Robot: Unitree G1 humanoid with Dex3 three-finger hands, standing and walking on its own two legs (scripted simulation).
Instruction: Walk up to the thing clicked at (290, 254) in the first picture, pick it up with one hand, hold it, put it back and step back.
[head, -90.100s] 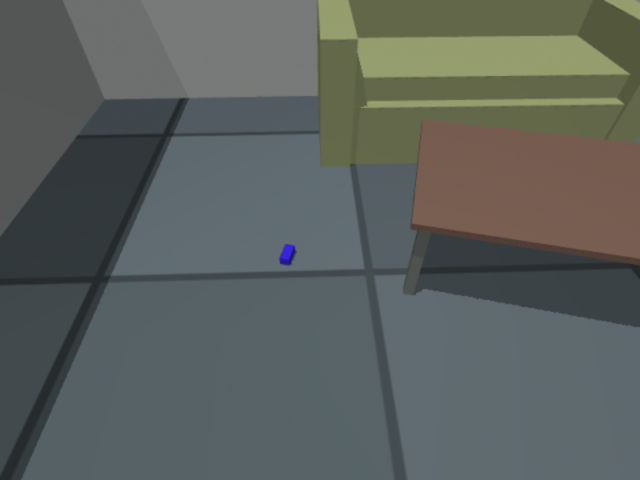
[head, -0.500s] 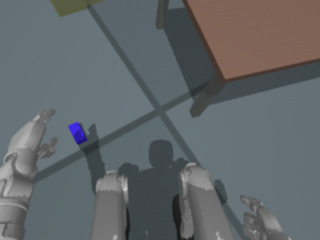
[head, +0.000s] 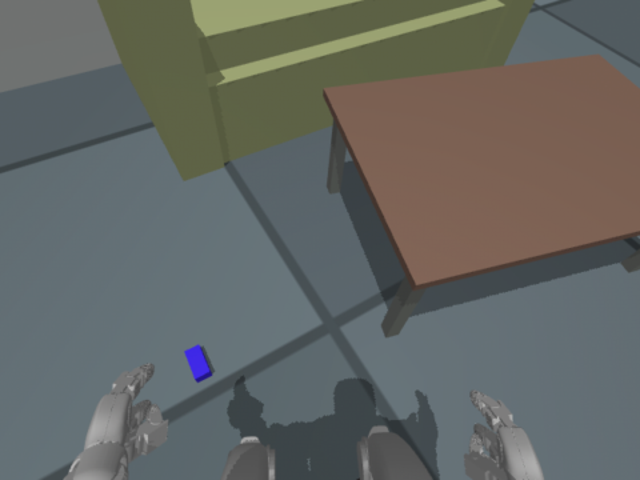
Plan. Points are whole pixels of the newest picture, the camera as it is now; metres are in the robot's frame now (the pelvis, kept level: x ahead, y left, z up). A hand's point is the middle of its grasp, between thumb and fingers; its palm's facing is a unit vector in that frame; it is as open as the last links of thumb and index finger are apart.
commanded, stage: home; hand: left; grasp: from above
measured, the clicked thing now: (198, 363) +0.49 +0.28 -0.63
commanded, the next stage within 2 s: none
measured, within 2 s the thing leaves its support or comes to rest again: neither
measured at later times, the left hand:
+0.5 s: hand (136, 465) +0.19 +0.18 +0.02, palm faces +0.08 -0.98 -0.19, open 7.4 cm
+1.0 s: hand (133, 463) +0.19 +0.19 +0.02, palm faces +0.06 -0.98 -0.19, open 7.9 cm
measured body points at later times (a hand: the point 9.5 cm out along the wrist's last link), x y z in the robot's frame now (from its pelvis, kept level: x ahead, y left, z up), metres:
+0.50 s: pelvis +0.03 +0.00 +0.07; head +0.05 +0.01 +0.52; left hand +0.18 +0.23 +0.04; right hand +0.21 -0.24 +0.01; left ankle +0.03 +0.12 -0.61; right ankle +0.04 -0.13 -0.61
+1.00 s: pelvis +0.03 +0.01 +0.07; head +0.05 +0.01 +0.52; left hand +0.19 +0.24 +0.04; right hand +0.19 -0.24 +0.01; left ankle +0.03 +0.12 -0.61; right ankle +0.04 -0.13 -0.61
